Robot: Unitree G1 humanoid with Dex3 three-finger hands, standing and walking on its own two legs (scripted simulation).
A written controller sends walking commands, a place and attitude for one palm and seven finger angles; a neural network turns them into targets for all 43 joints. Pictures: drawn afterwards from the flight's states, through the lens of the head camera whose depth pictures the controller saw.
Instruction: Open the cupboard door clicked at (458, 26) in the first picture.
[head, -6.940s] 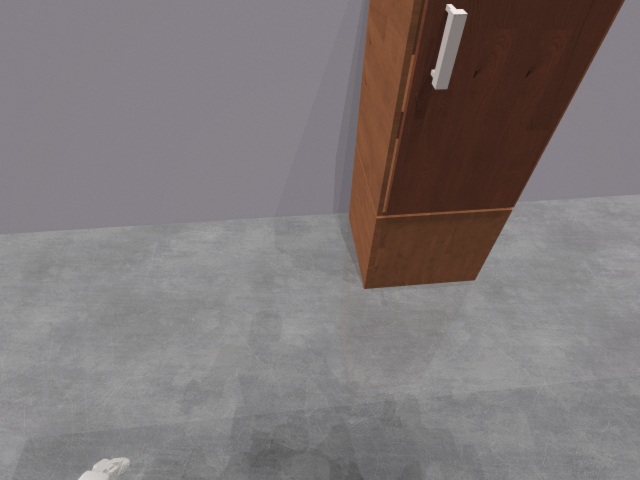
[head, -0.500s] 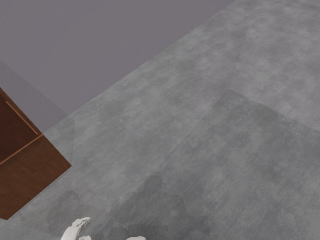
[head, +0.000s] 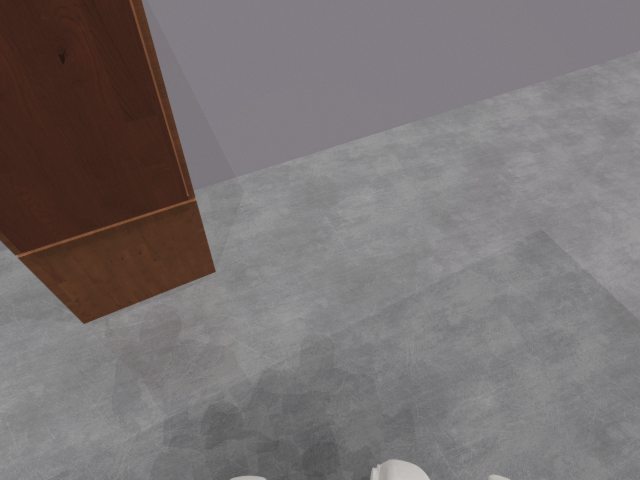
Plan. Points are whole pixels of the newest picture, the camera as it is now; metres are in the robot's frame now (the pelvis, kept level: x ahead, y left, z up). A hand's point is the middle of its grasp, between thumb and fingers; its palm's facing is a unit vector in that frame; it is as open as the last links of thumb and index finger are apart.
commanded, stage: turn to face it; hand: left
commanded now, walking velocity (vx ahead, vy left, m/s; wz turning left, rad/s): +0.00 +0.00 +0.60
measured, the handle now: out of the picture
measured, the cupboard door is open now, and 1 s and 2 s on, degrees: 0 0 0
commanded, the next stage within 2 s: take the last steps up to it in 0.84 s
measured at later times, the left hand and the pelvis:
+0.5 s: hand out of the picture +0.03 +0.17 -0.13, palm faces +0.31 -0.90 -0.30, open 7.4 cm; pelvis +0.00 -0.05 +0.01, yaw +19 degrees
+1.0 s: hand out of the picture -0.11 +0.19 -0.16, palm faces +0.55 -0.80 -0.25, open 7.4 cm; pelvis -0.03 -0.01 +0.01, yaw +30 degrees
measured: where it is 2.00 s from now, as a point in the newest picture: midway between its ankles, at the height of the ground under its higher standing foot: outside the picture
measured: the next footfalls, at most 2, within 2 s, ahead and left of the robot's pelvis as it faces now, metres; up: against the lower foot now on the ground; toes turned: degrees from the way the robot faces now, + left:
right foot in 0.34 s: +0.06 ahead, -0.14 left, +0.00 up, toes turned +11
left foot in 0.76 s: -0.04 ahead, +0.10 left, +0.00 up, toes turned +31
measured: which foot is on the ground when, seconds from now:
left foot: down 0.00-0.34, up 0.36-0.74, down 0.76-1.00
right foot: up 0.00-0.32, down 0.34-0.76, up 0.78-1.00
